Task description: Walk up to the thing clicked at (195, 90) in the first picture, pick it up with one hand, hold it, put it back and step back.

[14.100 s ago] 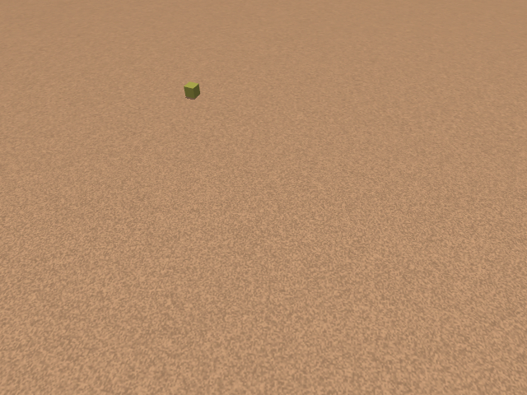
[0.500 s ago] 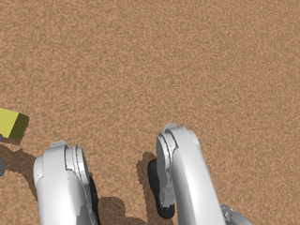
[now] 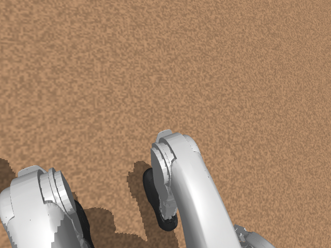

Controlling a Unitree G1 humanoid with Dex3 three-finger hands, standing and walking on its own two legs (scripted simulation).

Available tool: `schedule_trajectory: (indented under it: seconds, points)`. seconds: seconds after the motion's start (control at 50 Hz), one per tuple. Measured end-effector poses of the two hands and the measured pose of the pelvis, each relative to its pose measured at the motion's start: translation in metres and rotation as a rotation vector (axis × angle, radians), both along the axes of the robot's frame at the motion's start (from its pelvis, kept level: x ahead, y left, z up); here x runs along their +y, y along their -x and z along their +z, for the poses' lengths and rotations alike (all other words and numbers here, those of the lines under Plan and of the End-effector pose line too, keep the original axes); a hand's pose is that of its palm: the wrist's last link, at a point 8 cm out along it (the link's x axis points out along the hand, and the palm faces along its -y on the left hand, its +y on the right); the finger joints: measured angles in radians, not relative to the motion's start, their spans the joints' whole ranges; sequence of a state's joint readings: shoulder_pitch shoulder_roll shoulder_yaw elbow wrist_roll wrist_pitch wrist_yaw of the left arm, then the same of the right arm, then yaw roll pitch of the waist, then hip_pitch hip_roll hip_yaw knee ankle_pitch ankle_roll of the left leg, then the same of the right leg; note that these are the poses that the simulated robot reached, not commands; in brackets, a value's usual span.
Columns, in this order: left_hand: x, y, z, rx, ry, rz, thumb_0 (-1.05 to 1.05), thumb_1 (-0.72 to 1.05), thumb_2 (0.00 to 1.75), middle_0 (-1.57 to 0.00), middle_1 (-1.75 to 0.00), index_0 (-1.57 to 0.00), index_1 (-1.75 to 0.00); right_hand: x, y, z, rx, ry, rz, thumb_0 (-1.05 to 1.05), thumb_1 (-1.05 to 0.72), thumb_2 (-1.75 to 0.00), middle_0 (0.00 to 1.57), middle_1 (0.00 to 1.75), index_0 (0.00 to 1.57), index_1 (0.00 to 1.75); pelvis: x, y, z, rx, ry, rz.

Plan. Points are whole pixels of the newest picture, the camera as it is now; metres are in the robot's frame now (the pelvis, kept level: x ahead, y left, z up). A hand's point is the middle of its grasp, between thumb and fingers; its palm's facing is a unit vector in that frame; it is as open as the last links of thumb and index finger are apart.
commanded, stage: approach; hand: left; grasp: from above
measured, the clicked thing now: out of the picture +0.37 +0.39 -0.28
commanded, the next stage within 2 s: rest palm in 1.28 s
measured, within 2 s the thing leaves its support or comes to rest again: neither
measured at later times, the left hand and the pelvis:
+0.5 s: hand out of the picture +0.34 +0.38 -0.19, palm faces -0.02 -0.45 -0.89, open 14.1 cm; pelvis -0.01 -0.01 +0.00, yaw +3 degrees
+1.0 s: hand out of the picture +0.36 +0.45 -0.16, palm faces +0.09 -0.42 -0.91, open 14.2 cm; pelvis +0.00 +0.00 +0.00, yaw +0 degrees
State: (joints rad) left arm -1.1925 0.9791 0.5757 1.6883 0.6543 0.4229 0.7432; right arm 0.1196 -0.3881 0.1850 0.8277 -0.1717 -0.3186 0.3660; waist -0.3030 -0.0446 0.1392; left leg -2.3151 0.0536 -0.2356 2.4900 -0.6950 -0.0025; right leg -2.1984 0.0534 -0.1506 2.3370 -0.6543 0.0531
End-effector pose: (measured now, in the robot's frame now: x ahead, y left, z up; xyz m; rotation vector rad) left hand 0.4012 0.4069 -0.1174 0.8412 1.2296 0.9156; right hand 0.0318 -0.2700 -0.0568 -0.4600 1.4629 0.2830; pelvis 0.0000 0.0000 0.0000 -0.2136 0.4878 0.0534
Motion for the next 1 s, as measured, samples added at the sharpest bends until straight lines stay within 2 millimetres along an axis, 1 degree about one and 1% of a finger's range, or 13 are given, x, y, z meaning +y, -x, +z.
schedule_trajectory:
  seconds: [0.06,0.16,0.22,0.28,0.34,0.4,0.46,0.52,0.58,0.7,0.8,0.9,1.0]
  points:
    - [0.010,0.015,0.007,0.019,0.007,0.040,0.00,-0.58,1.05,-0.11,-0.99,-0.06,-1.04,0.003,0.001,0.000,0.003,-0.019,-0.026,0.00,-0.92,-0.90,0.19,0.30,0.19,0.30,0.001,-0.001,0.002,0.014,0.001,-0.003]
    - [0.022,0.051,0.010,0.040,0.033,0.105,0.00,-0.56,1.03,-0.10,-1.01,-0.07,-1.04,0.009,-0.002,-0.005,0.002,-0.058,-0.045,0.00,-0.92,-0.90,0.19,0.30,0.19,0.30,0.000,-0.001,0.005,0.023,-0.011,0.000]
    - [0.025,0.070,0.009,0.070,0.038,0.105,0.00,-0.54,1.01,-0.10,-1.01,-0.07,-1.04,0.012,-0.006,-0.010,0.000,-0.076,-0.036,0.00,-0.92,-0.90,0.19,0.30,0.19,0.30,-0.002,0.001,0.005,0.025,-0.022,0.010]
    - [0.023,0.080,0.007,0.107,0.033,0.060,0.00,-0.53,1.00,-0.10,-1.01,-0.07,-1.04,0.011,-0.014,-0.015,-0.012,-0.083,-0.018,0.00,-0.92,-0.90,0.19,0.30,0.19,0.30,-0.004,0.003,0.005,0.023,-0.033,0.021]
    - [0.013,0.079,0.003,0.128,0.028,-0.013,0.00,-0.53,1.00,-0.10,-1.02,-0.07,-1.04,0.009,-0.022,-0.019,-0.040,-0.080,0.000,0.00,-0.92,-0.90,0.19,0.30,0.19,0.30,-0.005,0.005,0.003,0.016,-0.041,0.030]
    - [-0.001,0.072,-0.004,0.122,0.038,-0.066,0.00,-0.53,1.00,-0.10,-1.01,-0.07,-1.04,0.005,-0.029,-0.022,-0.075,-0.074,0.022,0.00,-0.91,-0.90,0.19,0.30,0.19,0.30,-0.007,0.007,0.001,0.004,-0.044,0.030]
    - [-0.015,0.064,-0.012,0.111,0.050,-0.083,0.00,-0.53,1.01,-0.10,-1.01,-0.07,-1.03,0.001,-0.035,-0.022,-0.108,-0.066,0.042,0.00,-0.92,-0.90,0.19,0.30,0.19,0.30,-0.009,0.008,-0.002,-0.008,-0.047,0.025]
    - [-0.023,0.056,-0.017,0.103,0.048,-0.078,0.00,-0.54,1.01,-0.11,-1.00,-0.08,-1.03,-0.004,-0.035,-0.021,-0.122,-0.052,0.055,0.00,-0.92,-0.90,0.19,0.30,0.19,0.30,-0.011,0.008,-0.003,-0.018,-0.050,0.020]
    - [-0.024,0.045,-0.018,0.071,0.031,-0.053,0.00,-0.53,1.01,-0.13,-0.98,-0.09,-1.02,-0.007,-0.029,-0.019,-0.099,-0.040,0.073,0.00,-0.92,-0.90,0.19,0.30,0.19,0.30,-0.012,0.007,-0.004,-0.026,-0.052,0.017]
    - [-0.013,0.021,-0.013,-0.005,0.012,0.053,0.00,-0.52,1.01,-0.15,-0.96,-0.11,-1.00,-0.009,-0.006,-0.009,-0.008,-0.021,0.081,0.00,-0.92,-0.90,0.19,0.30,0.19,0.30,-0.011,0.006,-0.002,-0.034,-0.040,0.010]
    - [0.003,0.014,-0.007,-0.017,0.033,0.093,0.00,-0.53,1.03,-0.14,-0.96,-0.10,-1.00,-0.002,0.009,0.000,0.041,-0.015,0.041,0.01,-0.92,-0.91,0.19,0.30,0.19,0.30,-0.006,0.002,0.000,-0.018,-0.020,-0.003]
    - [0.025,0.025,0.005,0.010,0.029,0.083,0.00,-0.55,1.04,-0.13,-0.96,-0.08,-1.01,0.006,0.008,0.005,0.027,-0.018,-0.015,0.01,-0.92,-0.91,0.19,0.30,0.19,0.30,-0.002,-0.001,0.004,0.008,-0.005,-0.006]
    - [0.042,0.048,0.016,0.054,0.018,0.054,0.00,-0.55,1.04,-0.12,-0.97,-0.07,-1.02,0.014,-0.002,-0.002,-0.008,-0.040,-0.036,0.01,-0.92,-0.90,0.19,0.30,0.19,0.30,0.001,-0.001,0.005,0.026,-0.006,0.003]
